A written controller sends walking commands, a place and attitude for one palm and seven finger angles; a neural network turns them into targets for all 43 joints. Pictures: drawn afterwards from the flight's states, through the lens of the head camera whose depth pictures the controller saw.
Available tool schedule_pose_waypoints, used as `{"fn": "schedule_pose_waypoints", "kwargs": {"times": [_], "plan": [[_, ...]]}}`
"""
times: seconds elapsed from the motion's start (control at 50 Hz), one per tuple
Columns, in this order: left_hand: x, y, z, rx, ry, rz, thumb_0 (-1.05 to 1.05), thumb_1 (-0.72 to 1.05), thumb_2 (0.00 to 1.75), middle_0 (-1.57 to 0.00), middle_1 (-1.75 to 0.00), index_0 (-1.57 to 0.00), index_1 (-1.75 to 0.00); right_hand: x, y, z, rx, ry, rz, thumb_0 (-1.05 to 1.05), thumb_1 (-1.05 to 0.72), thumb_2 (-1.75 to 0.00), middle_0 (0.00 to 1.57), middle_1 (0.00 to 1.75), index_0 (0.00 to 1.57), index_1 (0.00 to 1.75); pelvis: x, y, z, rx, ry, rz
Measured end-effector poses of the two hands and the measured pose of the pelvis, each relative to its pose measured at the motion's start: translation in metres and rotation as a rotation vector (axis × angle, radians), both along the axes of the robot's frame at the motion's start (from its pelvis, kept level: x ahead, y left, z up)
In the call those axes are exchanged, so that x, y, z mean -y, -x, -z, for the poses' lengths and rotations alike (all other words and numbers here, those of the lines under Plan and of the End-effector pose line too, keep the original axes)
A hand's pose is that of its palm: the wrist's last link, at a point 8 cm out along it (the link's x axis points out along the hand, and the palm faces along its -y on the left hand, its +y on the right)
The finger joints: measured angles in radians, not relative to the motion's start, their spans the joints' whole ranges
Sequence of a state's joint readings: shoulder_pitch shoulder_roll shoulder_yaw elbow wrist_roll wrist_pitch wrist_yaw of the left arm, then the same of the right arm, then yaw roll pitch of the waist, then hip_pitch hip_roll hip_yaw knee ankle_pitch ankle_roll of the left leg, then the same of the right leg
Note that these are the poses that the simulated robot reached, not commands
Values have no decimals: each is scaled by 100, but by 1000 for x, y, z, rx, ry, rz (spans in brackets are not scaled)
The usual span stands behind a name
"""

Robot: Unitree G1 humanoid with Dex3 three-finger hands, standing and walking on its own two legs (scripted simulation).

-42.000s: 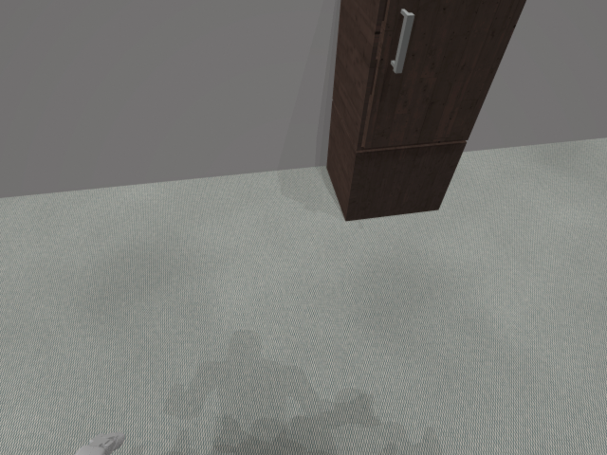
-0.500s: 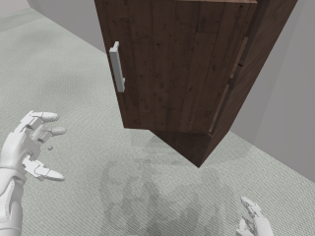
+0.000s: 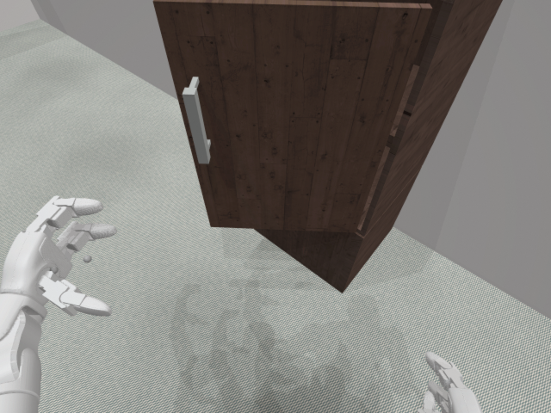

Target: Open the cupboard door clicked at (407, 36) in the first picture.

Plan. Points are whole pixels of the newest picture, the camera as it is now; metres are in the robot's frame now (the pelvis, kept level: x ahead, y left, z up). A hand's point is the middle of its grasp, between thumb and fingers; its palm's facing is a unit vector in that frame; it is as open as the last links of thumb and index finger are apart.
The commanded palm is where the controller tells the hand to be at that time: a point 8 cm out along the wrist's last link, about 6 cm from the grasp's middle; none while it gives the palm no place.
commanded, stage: raise the hand with hooked fingers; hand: left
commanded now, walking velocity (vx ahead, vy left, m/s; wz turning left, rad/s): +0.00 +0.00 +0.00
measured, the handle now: (199, 122) +0.60 +0.19 +0.07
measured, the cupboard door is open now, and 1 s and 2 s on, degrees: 38 38 38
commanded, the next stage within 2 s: move the hooked fingers beside the handle in 0.04 s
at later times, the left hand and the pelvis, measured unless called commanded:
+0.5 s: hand (114, 221) +0.35 +0.27 +0.08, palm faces +0.01 -1.00 +0.00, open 14.0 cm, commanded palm +0.33 +0.31 +0.08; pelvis +0.00 +0.01 +0.00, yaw +0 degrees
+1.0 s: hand (138, 183) +0.43 +0.25 +0.08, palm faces +0.00 -1.00 -0.01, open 14.0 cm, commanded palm +0.41 +0.30 +0.08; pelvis +0.00 +0.01 -0.01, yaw -1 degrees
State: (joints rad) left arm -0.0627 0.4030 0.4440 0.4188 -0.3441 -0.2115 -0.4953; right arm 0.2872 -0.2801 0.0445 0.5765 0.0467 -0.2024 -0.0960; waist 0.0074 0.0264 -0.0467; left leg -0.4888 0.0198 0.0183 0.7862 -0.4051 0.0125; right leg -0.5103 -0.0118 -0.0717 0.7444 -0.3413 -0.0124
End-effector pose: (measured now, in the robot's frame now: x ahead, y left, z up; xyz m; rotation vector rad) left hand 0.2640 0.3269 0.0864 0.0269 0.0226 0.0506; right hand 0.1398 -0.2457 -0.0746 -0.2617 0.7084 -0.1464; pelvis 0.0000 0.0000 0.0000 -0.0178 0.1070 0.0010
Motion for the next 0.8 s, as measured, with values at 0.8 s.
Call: {"fn": "schedule_pose_waypoints", "kwargs": {"times": [0.8], "plan": [[10, -109, 10, -28, 26, 29, -2, -50, 30, -30, -120, -29, -120, 9, 64, 24, -283, 31, 94, 1, -91, -89, 20, 30, 20, 30, -9, -5, 5, -87, 6, 10]]}}
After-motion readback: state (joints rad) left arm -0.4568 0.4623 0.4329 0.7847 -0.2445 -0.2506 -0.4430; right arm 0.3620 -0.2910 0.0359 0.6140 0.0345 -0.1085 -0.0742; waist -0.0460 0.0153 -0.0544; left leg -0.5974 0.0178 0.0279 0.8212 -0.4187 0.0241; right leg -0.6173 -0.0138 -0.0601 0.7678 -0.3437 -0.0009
